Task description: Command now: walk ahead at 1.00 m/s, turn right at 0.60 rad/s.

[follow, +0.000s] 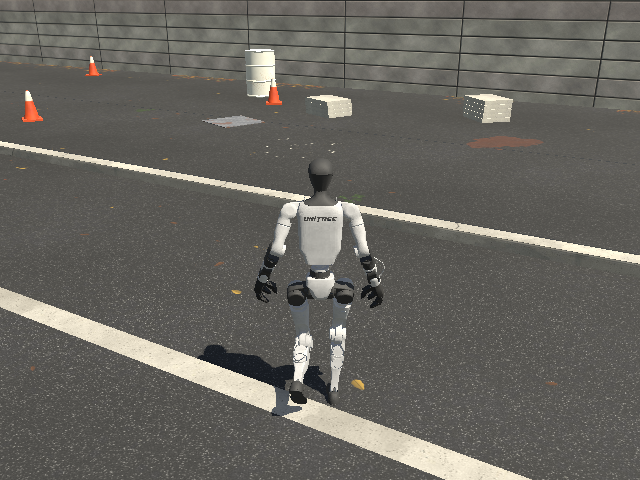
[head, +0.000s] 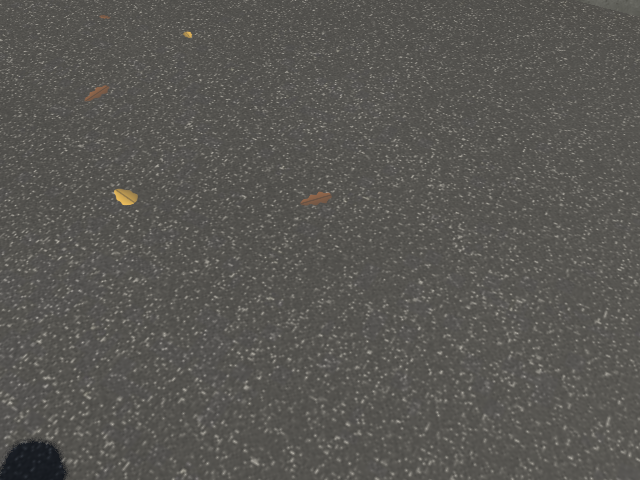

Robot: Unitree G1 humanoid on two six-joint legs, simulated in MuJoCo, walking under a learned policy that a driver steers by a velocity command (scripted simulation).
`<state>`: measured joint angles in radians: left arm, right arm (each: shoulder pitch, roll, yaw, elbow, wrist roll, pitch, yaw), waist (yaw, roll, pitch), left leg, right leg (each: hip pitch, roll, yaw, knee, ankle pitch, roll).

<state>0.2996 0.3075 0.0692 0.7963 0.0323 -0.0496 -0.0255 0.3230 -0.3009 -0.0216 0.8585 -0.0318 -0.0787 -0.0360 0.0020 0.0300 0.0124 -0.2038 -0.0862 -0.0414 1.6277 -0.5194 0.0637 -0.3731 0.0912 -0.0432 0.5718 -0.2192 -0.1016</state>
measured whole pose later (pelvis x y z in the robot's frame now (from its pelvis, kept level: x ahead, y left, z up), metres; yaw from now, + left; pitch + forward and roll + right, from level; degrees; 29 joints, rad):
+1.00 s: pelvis +0.78 -0.19 +0.01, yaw -53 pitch +1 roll +0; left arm 0.30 0.30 0.08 0.74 0.01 0.03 0.00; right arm 0.05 -0.25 -0.01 0.62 -0.04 0.02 -0.03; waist 0.07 0.00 0.13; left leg -0.69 0.08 -0.13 1.04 -0.32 -0.08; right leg -0.32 0.25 0.17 0.46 -0.11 -0.14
